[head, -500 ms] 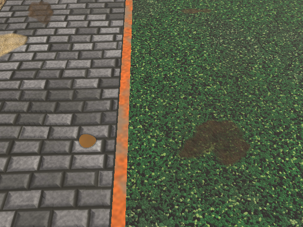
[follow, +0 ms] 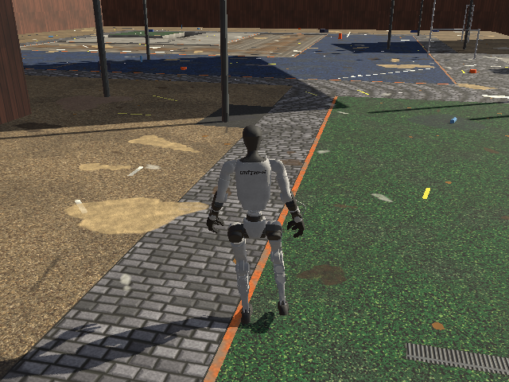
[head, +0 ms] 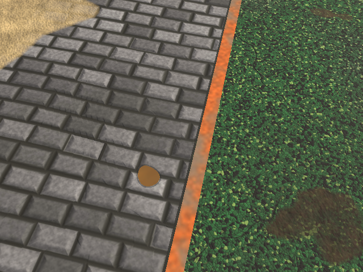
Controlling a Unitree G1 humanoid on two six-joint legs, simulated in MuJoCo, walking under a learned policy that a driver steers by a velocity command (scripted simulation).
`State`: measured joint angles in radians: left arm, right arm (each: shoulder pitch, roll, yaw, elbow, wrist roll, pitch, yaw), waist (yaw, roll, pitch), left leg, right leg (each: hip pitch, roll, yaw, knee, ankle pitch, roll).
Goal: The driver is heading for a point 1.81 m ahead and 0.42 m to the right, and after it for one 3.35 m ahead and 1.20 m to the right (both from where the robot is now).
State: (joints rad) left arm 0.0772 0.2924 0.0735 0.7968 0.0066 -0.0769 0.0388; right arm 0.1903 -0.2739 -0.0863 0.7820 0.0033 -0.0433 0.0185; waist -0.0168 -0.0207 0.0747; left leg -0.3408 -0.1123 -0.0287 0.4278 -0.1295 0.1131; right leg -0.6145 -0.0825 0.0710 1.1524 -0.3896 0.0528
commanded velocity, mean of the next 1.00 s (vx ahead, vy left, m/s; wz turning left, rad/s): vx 0.04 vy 0.00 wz -0.30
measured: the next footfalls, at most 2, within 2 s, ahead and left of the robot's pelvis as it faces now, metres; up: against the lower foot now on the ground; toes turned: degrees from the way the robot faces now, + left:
right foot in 0.26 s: +0.20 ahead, -0.16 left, +0.00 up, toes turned +0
left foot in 0.62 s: +0.17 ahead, +0.09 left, +0.00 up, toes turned -14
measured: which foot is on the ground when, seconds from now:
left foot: down 0.00-0.32, up 0.34-0.60, down 0.62-1.00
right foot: up 0.00-0.24, down 0.26-0.62, up 0.64-1.00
